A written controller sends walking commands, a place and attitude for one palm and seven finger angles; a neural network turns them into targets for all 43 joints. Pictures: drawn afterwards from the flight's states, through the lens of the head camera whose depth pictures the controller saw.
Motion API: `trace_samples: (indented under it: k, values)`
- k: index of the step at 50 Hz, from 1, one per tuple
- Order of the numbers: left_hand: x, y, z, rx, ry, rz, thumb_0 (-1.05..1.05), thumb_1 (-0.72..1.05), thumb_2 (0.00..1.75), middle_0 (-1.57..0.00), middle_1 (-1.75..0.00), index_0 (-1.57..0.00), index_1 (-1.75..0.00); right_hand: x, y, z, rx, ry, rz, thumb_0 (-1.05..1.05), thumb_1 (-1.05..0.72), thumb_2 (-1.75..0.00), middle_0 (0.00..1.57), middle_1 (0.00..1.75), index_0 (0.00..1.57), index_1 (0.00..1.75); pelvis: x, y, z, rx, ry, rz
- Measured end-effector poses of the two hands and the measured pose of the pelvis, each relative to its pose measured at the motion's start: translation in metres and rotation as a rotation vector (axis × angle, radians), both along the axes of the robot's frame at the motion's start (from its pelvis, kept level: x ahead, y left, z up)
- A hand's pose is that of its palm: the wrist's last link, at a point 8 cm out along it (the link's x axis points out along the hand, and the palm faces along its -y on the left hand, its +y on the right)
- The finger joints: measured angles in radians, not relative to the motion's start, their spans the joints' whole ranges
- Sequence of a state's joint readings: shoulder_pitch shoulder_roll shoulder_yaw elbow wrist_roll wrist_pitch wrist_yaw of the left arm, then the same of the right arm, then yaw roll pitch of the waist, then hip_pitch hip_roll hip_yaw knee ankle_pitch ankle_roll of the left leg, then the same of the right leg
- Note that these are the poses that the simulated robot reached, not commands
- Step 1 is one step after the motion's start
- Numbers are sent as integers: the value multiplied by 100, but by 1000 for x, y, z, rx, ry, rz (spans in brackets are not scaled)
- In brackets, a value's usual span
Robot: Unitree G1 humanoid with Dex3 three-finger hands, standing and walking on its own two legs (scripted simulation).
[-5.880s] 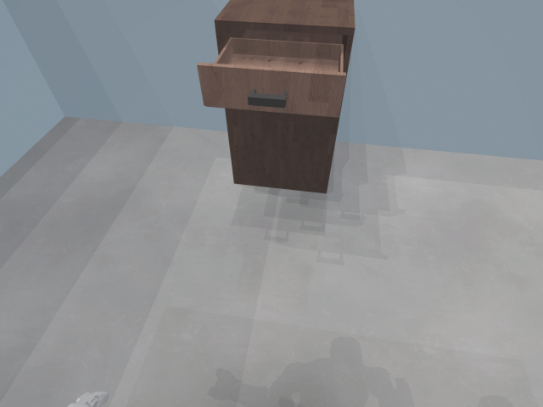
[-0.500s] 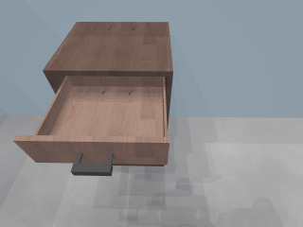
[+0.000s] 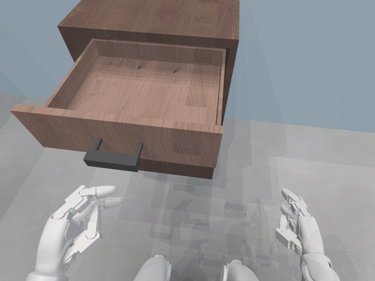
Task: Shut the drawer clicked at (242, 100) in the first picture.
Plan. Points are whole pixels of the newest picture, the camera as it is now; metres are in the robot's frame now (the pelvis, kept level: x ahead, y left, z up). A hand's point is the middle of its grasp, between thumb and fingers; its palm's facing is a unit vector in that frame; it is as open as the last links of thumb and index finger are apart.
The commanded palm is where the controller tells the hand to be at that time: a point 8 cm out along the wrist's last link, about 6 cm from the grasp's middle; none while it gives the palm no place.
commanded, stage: raise the hand and make a fist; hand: left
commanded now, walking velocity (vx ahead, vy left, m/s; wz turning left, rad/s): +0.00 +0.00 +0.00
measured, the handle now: (116, 152) +0.36 +0.21 +0.04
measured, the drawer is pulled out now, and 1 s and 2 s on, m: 0.29 0.29 0.29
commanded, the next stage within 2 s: bring the fist close to the handle in 1.36 s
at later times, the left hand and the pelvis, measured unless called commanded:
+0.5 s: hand (93, 233) +0.18 +0.17 +0.10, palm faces -0.03 -1.00 -0.04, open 3.2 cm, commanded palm +0.14 +0.23 +0.10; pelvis +0.01 +0.03 +0.02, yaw -1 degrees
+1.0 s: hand (88, 223) +0.18 +0.17 +0.14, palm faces -0.01 -1.00 -0.06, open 3.2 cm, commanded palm +0.13 +0.22 +0.14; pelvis +0.03 +0.03 +0.03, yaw -1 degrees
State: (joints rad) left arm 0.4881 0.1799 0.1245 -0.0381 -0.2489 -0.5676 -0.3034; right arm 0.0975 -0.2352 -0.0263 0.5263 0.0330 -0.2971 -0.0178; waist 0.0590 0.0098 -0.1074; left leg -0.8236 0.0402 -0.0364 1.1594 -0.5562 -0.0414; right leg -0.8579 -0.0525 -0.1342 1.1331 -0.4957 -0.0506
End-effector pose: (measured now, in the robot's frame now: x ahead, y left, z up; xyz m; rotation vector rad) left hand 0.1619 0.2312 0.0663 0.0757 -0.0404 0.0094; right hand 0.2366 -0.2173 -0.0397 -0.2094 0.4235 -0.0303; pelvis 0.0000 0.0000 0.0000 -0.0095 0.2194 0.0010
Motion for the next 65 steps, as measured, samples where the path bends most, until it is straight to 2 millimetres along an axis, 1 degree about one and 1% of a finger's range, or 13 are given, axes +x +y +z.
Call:
trace_samples:
  k: [3,6,11,15,18,22,27,32,36,40,51,59,65]
  values:
    - [11,-8,1,-24,103,-66,1,90,90,-63,-77,-63,-76,-18,9,-10,56,63,-38,1,-91,-90,20,30,20,30,3,1,5,-1,-4,-2]
    - [16,-12,7,-35,164,-75,1,90,90,-69,-83,-69,-83,-40,12,-16,84,133,-94,1,-91,-90,20,30,20,30,8,4,13,3,-6,-11]
    - [12,2,18,-25,157,18,1,90,90,-79,-94,-79,-93,-71,2,-21,63,235,-167,1,-91,-90,20,30,20,30,14,8,21,8,-13,-22]
    - [2,11,21,-2,152,38,1,90,90,-87,-102,-87,-102,-81,-8,-19,16,258,-180,1,-91,-90,20,30,20,30,14,13,21,2,-16,-18]
    - [-3,7,23,-12,146,2,1,90,90,-93,-109,-92,-109,-78,-12,-13,-12,231,-177,1,-91,-90,20,30,20,30,13,17,21,-4,-18,-16]
    - [-4,-2,30,-33,112,-41,2,90,90,-101,-118,-101,-117,-65,-10,-1,-27,165,-168,1,-91,-90,20,30,20,30,13,23,20,-8,-22,-17]
    - [-1,-4,42,-36,61,-22,2,90,90,-111,-129,-111,-128,-45,6,12,-4,89,-139,1,-91,-90,20,30,20,30,15,28,21,-12,-34,-19]
    - [-2,-5,50,-33,71,-1,1,90,90,-121,-139,-121,-139,-29,26,22,35,48,-94,1,-91,-90,20,30,20,30,18,32,24,-14,-48,-19]
    - [-5,-6,55,-30,88,-5,1,90,90,-129,-148,-128,-147,-22,39,26,52,41,-62,1,-91,-90,20,30,20,30,22,33,26,-17,-56,-18]
    - [-6,-4,61,-21,86,2,1,90,90,-134,-154,-134,-153,-21,44,26,57,52,-44,1,-91,-90,20,30,20,30,24,34,28,-19,-60,-16]
    - [1,-11,79,-15,67,-14,1,90,90,-140,-159,-139,-159,-29,32,21,56,90,-76,1,-91,-90,20,30,20,30,32,32,32,-18,-67,-15]
    - [-2,-9,73,-10,117,10,1,90,90,-140,-160,-140,-159,-31,19,22,45,100,-108,1,-91,-90,20,30,20,30,35,27,35,-11,-69,-19]
    - [-3,-13,77,-6,83,13,2,90,90,-140,-160,-140,-160,-26,15,22,39,84,-91,1,-91,-90,20,30,20,30,35,23,34,-12,-66,-13]
